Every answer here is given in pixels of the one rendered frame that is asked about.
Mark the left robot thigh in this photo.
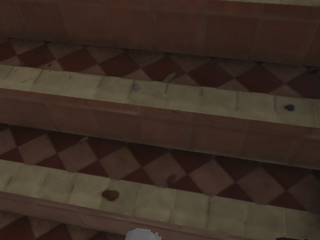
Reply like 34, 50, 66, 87
125, 228, 162, 240

